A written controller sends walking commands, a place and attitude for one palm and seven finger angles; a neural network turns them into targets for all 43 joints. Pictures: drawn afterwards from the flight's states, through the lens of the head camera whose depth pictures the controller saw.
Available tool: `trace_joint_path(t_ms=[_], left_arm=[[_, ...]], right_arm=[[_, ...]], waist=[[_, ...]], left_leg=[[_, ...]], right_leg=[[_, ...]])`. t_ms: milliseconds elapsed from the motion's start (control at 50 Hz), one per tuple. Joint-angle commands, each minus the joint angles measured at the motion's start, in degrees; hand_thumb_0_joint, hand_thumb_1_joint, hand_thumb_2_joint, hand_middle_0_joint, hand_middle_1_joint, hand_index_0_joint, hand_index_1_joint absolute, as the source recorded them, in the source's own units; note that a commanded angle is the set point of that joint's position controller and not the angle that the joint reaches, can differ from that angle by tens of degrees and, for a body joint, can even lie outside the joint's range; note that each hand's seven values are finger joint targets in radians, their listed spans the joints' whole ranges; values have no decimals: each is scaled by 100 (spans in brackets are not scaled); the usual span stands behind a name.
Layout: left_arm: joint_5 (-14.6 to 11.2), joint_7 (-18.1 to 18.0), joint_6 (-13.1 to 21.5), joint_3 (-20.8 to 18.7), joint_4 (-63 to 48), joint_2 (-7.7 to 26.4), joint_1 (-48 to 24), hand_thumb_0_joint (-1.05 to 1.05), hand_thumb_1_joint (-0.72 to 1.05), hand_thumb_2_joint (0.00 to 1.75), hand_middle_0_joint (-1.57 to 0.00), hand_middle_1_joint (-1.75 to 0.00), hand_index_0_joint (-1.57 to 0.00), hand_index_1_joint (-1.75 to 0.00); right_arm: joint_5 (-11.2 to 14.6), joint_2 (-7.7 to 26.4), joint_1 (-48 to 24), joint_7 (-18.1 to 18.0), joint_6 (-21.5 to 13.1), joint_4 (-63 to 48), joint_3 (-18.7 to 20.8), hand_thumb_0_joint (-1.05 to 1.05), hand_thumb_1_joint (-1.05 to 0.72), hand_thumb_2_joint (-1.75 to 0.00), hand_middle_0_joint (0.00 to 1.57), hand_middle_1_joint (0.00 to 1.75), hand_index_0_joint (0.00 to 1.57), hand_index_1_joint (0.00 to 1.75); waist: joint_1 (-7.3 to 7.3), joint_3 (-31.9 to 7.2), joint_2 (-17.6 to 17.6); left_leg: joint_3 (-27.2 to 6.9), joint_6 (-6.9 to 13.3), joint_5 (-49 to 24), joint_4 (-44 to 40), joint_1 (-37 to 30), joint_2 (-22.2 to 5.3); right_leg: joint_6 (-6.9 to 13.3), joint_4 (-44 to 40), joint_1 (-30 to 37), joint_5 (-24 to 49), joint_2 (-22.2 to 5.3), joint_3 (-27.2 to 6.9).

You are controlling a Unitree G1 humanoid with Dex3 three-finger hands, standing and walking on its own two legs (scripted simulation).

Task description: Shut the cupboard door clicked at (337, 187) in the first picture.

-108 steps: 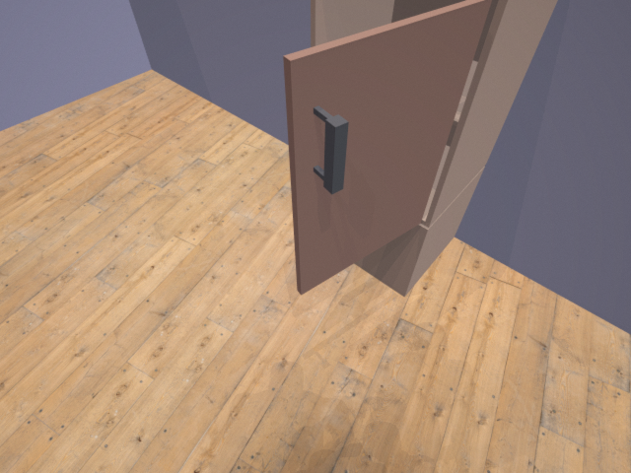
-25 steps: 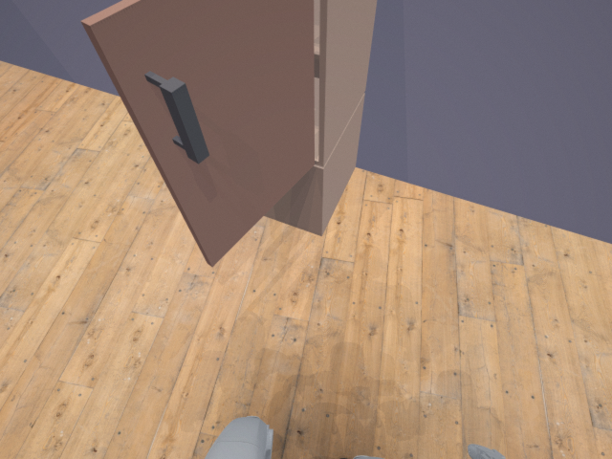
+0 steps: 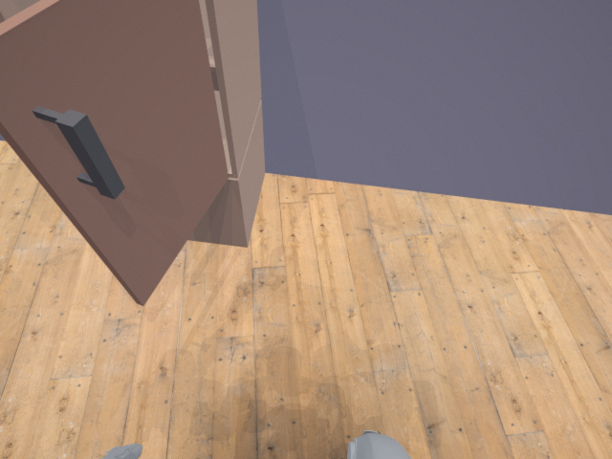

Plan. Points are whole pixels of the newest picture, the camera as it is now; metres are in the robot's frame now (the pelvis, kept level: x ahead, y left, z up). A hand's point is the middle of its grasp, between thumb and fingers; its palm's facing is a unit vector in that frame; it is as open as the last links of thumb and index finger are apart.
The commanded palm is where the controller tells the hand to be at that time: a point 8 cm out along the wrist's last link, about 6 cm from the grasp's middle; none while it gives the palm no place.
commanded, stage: walk to a spot facing it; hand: left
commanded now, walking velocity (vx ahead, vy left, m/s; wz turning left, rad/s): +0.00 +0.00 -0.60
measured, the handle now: (80, 154) +0.44 +0.35 +0.10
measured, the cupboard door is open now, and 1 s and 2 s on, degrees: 76 76 76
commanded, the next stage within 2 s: turn to face it in 1.70 s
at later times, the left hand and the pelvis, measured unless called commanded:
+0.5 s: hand (214, 435) +0.16 +0.15 -0.18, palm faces -0.28 -0.94 -0.19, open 7.4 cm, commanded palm none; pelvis +0.03 -0.01 -0.01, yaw -18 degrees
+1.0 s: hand (349, 314) +0.37 -0.05 -0.17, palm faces -0.60 -0.77 -0.22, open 7.4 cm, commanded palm none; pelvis +0.15 -0.13 -0.02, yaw -37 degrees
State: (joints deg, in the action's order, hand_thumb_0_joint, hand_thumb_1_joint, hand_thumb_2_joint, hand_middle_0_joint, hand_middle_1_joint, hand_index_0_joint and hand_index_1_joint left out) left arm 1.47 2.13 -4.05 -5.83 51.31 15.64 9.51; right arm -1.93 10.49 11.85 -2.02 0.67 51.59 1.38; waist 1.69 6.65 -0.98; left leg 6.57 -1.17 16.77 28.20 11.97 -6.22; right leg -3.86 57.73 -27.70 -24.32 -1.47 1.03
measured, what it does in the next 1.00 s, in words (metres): walks ahead, turning right: right foot, then left foot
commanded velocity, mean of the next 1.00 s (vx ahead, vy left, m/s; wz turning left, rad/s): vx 0.21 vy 0.00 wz -0.57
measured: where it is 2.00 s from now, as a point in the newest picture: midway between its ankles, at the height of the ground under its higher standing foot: (444, 361)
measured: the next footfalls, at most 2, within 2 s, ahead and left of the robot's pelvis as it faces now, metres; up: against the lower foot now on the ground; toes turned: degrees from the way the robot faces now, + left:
right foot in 0.12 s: +0.03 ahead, -0.14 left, +0.00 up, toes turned -9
left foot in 0.50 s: +0.11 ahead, +0.09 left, +0.00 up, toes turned -17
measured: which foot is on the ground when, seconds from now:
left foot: down 0.00-0.12, up 0.14-0.48, down 0.50-0.90, up 0.92-1.00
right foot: up 0.00-0.10, down 0.12-0.48, up 0.50-0.86, down 0.88-1.00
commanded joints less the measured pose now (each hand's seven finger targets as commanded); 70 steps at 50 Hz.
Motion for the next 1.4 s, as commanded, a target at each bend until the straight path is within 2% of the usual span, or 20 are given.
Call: trace_joint_path(t_ms=[0, 60, 100, 140, 420, 440, 460, 480, 520, 600, 760, 820, 840, 880, 1020, 1180, 1240, 1280, 1300, 1380], left_arm=[[-28, 28, 207, 75, -548, 78, -242, 0, 90, 90, -20, -30, -20, -30], [-28, -13, 288, 14, -345, 332, 405, 0, 90, 90, -20, -30, -20, -30], [14, -205, 364, -230, -110, 1486, 1146, 0, 90, 90, -20, -30, -20, -30], [-31, -339, 320, -186, -149, 1223, 946, 0, 90, 90, -20, -30, -20, -30], [9, -217, 288, -102, -416, 777, -84, 0, 90, 90, -20, -30, -20, -30], [-24, -172, 278, -39, -531, 500, -180, 0, 90, 90, -20, -30, -20, -30], [-89, -107, 273, 52, -697, 55, -157, 0, 90, 90, -20, -30, -20, -30], [-25, -65, 314, 8, -905, 263, -717, 0, 90, 90, -20, -30, -20, -30], [31, 95, 372, -69, -878, 285, -624, 0, 90, 90, -20, -30, -20, -30], [48, 190, 341, 33, -588, -57, -423, 0, 90, 90, -20, -30, -20, -30], [17, 224, 409, 164, -680, -143, -1086, 0, 90, 90, -20, -30, -20, -30], [20, 171, 470, 75, -398, 125, -133, 0, 90, 90, -20, -30, -20, -30], [43, 117, 537, -30, -42, 425, 899, 0, 90, 90, -20, -30, -20, -30], [-93, -97, 574, -327, 286, 1572, 2067, 0, 90, 90, -20, -30, -20, -30], [5, -200, 745, 17, -76, 544, 190, 0, 90, 90, -20, -30, -20, -30], [-21, -156, 804, -25, 258, 569, 703, 0, 90, 90, -20, -30, -20, -30], [-69, -184, 789, -32, 283, 549, 560, 0, 90, 90, -20, -30, -20, -30], [-152, -112, 790, 73, 199, -20, 1039, 0, 90, 90, -20, -30, -20, -30], [-102, -122, 825, 105, 54, 91, 691, 0, 90, 90, -20, -30, -20, -30], [35, -1, 684, 79, 88, -64, 164, 0, 90, 90, -20, -30, -20, -30]], right_arm=[[-3, 1346, 452, -35, -98, -236, 389, 0, -90, -90, 20, 30, 20, 30], [65, 1379, 272, 21, -63, -289, 426, 0, -90, -90, 20, 30, 20, 30], [154, 706, -237, 74, -17, -720, 251, 0, -90, -90, 20, 30, 20, 30], [160, 806, -322, 25, 90, -622, 276, 0, -90, -90, 20, 30, 20, 30], [128, 741, 415, 83, -81, -285, 305, 0, -90, -90, 20, 30, 20, 30], [78, 1064, 829, 27, -155, -156, 352, 0, -90, -90, 20, 30, 20, 30], [-52, 1724, 1254, -12, -207, -107, 482, 0, -90, -90, 20, 30, 20, 30], [-46, 1858, 1395, -52, -229, -95, 496, 0, -90, -90, 20, 30, 20, 30], [-97, 1545, 725, -20, -284, -385, 406, 0, -90, -90, 20, 30, 20, 30], [-14, 983, 888, -26, -412, -180, 246, 0, -90, -90, 20, 30, 20, 30], [-58, 1083, 1503, 57, -389, 131, 291, 0, -90, -90, 20, 30, 20, 30], [-16, 1215, 1275, 92, -364, 103, 295, 0, -90, -90, 20, 30, 20, 30], [67, 1189, 1008, 125, -386, 25, 270, 0, -90, -90, 20, 30, 20, 30], [195, 767, 317, 168, -386, -472, 146, 0, -90, -90, 20, 30, 20, 30], [41, 501, 641, 224, -159, 63, 230, 0, -90, -90, 20, 30, 20, 30], [78, 490, -512, 300, -372, -352, 236, 0, -90, -90, 20, 30, 20, 30], [48, 729, 333, 225, -479, -48, 296, 0, -90, -90, 20, 30, 20, 30], [-128, 1790, 1804, 112, -551, 313, 531, 0, -90, -90, 20, 30, 20, 30], [-94, 1709, 1933, 74, -459, 308, 482, 0, -90, -90, 20, 30, 20, 30], [-26, 755, 935, 60, -562, 166, 225, 0, -90, -90, 20, 30, 20, 30]], waist=[[-382, -828, 1397], [11, -1031, 929], [434, -1169, -1956], [345, -885, -1327], [-409, -777, -768], [-611, -761, 168], [-792, -767, 2166], [-895, -451, 1783], [-483, -254, 704], [-342, -373, 996], [-589, -350, 1222], [-19, -700, 784], [491, -1139, 309], [888, -1741, -1825], [-407, -595, -613], [-52, -404, -619], [-529, -752, -240], [-928, -1995, 2001], [-994, -1884, 1633], [-436, -307, 861]], left_leg=[[-405, 738, -3131, -331, -772, -1210], [-50, 264, -2638, 714, -108, -991], [268, -320, 2119, 3215, 2216, 261], [-700, -227, 1751, 3992, 2480, -12], [-396, -209, 296, 256, -374, 565], [-1009, 6, 869, -657, -1251, 24], [-3202, 562, 2351, -1653, -1671, -1663], [-4004, 1050, 2558, -2144, -1077, -2446], [-3347, 1167, 2237, -2098, -363, -2041], [-967, 607, -593, -1541, -875, -1075], [197, 582, -1987, -1118, -1170, -1285], [598, 395, -3259, 258, -712, -1224], [860, 182, -3315, 1475, 244, -967], [107, -161, 1898, 4885, 3103, 244], [-445, -285, -6, 3295, 1821, -205], [-280, -200, -418, 1068, 1652, 173], [-138, -64, -787, -41, -59, 414], [-3060, 921, -444, -708, -2649, -1898], [-3794, 1341, -467, -1150, -2562, -2400], [-1754, 748, -1180, -1483, -507, -1579]], right_leg=[[160, -1474, 416, -86, 119, 463], [394, -3164, 1943, 1450, 135, 430], [1470, -3659, 3175, 5171, -2200, -2603], [1787, -3723, 2644, 3724, -1965, -2275], [1162, -3569, 451, -170, -650, -2261], [894, -2934, -491, -932, -123, -1854], [493, -1009, -1487, -1401, 831, -641], [425, 81, -1696, -1147, 338, -498], [385, 881, -1430, -326, -68, -383], [237, 694, -1346, 777, -219, -19], [398, -1688, -375, 648, -112, 671], [718, -2473, 1373, 712, 277, 909], [940, -2681, 3074, 951, 199, 658], [1928, -4180, 4521, 1261, -2316, -3671], [1452, -4468, 1466, 1753, -1105, -984], [1465, -4169, 2200, 2381, -1096, -1220], [1195, -3097, 1776, 2989, -747, -933], [632, 247, -288, -23, 455, 142], [691, 1484, -874, -851, 379, -332], [512, 1804, -1083, 720, -400, -358]])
